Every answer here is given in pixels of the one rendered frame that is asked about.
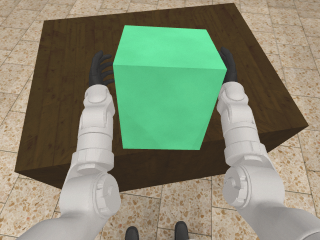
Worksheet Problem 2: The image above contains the robot left forearm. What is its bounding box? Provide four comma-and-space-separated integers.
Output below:
59, 84, 115, 211

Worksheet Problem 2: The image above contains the pedestal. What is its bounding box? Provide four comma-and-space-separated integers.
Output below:
14, 3, 309, 192

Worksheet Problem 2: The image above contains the left robot hand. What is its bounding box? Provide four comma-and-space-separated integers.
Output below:
88, 50, 115, 87

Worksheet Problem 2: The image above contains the robot right forearm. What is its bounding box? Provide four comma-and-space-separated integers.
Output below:
216, 81, 285, 199

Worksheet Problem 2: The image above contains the robot foot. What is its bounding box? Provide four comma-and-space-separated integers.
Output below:
125, 226, 139, 240
174, 221, 189, 240

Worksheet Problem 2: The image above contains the robot right upper arm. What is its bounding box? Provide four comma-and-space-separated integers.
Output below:
222, 164, 320, 240

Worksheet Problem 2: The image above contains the robot left foot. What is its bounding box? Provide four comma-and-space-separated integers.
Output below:
125, 226, 139, 240

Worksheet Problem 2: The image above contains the carton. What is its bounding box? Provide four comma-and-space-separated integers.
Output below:
113, 25, 227, 150

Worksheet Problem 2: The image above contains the robot left upper arm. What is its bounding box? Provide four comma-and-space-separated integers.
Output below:
15, 172, 121, 240

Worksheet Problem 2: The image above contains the robot right foot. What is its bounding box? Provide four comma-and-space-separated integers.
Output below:
174, 221, 189, 240

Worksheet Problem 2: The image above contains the right robot hand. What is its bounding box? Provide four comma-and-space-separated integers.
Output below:
218, 46, 238, 85

